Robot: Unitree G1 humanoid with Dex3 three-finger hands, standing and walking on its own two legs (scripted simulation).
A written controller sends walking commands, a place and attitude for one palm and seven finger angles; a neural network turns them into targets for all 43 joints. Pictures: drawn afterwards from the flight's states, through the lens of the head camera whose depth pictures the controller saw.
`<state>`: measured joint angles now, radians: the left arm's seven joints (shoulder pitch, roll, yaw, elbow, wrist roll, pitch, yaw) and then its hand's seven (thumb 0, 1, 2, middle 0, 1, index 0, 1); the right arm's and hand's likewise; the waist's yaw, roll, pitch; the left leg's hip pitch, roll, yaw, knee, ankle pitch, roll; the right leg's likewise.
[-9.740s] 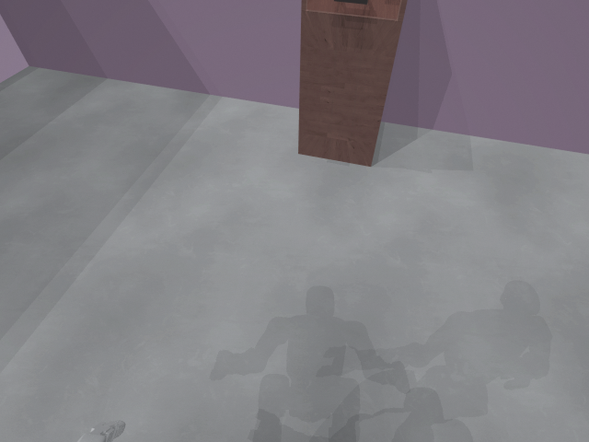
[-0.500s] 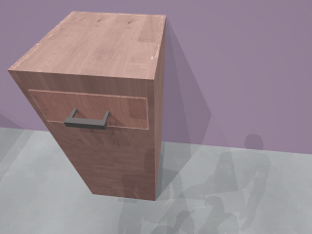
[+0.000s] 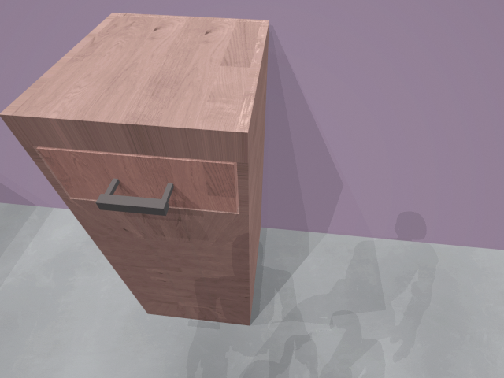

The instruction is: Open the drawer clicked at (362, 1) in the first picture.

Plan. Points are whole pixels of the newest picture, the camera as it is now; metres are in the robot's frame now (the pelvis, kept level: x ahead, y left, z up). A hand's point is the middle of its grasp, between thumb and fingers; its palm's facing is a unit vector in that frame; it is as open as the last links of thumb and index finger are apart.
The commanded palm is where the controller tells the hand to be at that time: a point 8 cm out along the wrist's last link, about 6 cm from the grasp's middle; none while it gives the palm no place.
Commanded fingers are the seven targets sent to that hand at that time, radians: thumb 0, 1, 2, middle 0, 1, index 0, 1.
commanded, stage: look again from close up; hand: left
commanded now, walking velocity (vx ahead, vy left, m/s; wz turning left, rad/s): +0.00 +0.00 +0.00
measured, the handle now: (137, 195) +0.41 +0.25 +0.04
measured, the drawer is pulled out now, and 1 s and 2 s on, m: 0.00 0.00 0.00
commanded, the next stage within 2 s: shuffle to correct the standing spot in 0.50 s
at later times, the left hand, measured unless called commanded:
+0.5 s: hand out of the picture +0.02 +0.27 -0.18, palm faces -0.02 -0.98 -0.21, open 7.4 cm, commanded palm none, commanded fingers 0.00 0.90 0.90 -0.20 -0.30 -0.20 -0.30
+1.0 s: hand out of the picture -0.07 +0.29 -0.17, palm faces -0.09 -0.97 -0.23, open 7.4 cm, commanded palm none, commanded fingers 0.00 0.90 0.90 -0.20 -0.30 -0.20 -0.30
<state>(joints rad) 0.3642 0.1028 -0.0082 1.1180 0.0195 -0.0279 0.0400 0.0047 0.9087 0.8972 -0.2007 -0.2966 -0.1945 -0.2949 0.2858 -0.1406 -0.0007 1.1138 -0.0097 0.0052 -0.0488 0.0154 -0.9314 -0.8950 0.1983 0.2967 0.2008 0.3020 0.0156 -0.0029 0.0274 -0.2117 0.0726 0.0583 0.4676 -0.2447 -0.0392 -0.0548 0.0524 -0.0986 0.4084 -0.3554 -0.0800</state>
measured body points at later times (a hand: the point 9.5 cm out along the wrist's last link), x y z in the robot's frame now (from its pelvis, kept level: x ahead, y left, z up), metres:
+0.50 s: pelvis -0.01 +0.09 +0.00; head -0.01 +0.10 +0.45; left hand +0.02 +0.32 -0.16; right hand +0.03 -0.15 -0.15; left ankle +0.00 +0.16 -0.74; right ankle -0.08 -0.05 -0.74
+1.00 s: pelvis -0.09 +0.10 +0.00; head -0.04 +0.10 +0.45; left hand -0.06 +0.34 -0.15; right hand -0.06 -0.15 -0.15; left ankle +0.00 +0.16 -0.74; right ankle -0.14 -0.04 -0.70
